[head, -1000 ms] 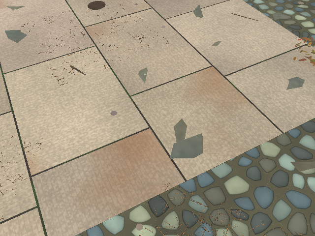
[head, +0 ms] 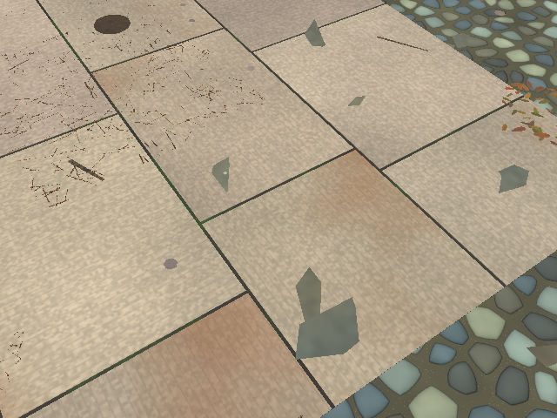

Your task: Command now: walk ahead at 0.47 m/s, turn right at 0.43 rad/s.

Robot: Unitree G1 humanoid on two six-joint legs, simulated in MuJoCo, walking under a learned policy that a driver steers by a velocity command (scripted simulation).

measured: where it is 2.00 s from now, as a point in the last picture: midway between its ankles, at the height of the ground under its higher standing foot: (381, 347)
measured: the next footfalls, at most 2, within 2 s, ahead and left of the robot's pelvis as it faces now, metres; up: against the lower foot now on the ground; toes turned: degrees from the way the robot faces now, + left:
right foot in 0.42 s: +0.35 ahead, -0.19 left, +0.00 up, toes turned -18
left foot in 0.92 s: +0.71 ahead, -0.12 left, +0.00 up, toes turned -29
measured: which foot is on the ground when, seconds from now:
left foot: down 0.00-0.40, up 0.42-0.90, down 0.92-1.00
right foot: up 0.00-0.40, down 0.42-0.94, up 0.96-1.00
